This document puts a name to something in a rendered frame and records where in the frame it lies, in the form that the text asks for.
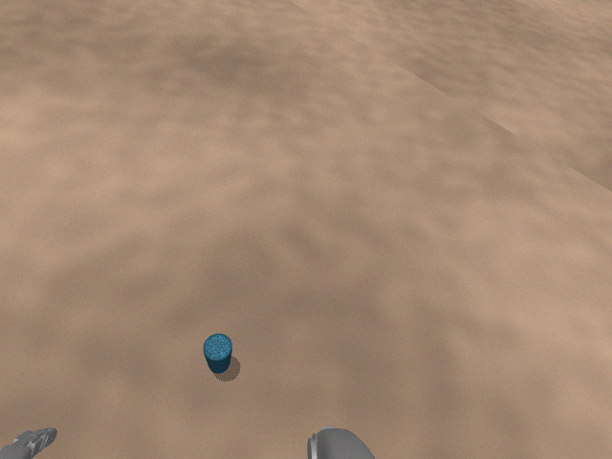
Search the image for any left robot hand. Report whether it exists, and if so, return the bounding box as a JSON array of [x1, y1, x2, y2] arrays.
[[0, 428, 57, 459]]

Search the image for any cup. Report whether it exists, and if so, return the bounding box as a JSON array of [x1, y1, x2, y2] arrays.
[[204, 334, 232, 374]]

